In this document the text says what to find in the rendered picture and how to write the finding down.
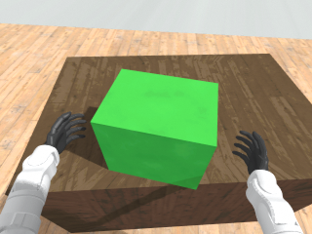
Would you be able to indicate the robot left hand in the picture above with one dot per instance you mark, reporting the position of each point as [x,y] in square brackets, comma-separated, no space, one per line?
[60,134]

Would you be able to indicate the robot left forearm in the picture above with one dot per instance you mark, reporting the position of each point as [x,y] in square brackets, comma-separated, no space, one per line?
[25,202]

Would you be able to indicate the carton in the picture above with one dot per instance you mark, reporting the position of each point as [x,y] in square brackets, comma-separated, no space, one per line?
[158,127]

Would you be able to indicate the robot right forearm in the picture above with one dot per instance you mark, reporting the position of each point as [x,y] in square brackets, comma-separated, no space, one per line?
[273,213]

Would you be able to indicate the pedestal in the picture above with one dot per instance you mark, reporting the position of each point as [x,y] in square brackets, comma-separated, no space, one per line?
[254,94]

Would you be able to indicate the robot right hand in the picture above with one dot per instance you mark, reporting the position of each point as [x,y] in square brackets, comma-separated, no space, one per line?
[257,153]

